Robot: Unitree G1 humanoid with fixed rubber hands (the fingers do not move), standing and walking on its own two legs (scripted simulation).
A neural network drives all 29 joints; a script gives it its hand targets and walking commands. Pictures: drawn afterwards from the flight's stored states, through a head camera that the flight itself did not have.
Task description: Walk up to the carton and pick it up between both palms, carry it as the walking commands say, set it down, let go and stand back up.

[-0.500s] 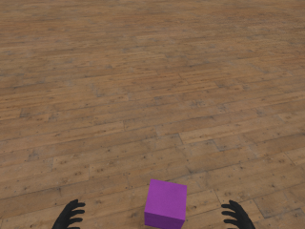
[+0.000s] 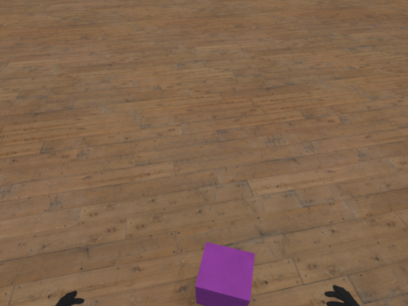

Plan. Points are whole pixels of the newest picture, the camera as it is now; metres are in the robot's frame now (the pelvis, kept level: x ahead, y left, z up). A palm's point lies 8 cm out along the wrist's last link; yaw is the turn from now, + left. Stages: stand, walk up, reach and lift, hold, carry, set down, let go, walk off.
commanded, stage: stand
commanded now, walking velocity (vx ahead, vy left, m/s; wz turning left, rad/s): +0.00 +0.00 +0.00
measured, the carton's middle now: (224, 279) +0.39 -0.08 -0.65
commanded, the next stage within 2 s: none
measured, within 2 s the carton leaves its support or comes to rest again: neither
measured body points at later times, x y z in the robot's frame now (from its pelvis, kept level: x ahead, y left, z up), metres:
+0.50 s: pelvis -0.01 -0.01 +0.01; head -0.02 -0.02 +0.46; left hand +0.09 +0.30 -0.10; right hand +0.11 -0.31 -0.11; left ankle -0.05 +0.10 -0.74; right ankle -0.02 -0.09 -0.74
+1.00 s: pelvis -0.02 -0.01 +0.01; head -0.03 -0.01 +0.46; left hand +0.08 +0.31 -0.10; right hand +0.08 -0.32 -0.11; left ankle -0.05 +0.10 -0.74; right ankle -0.02 -0.09 -0.74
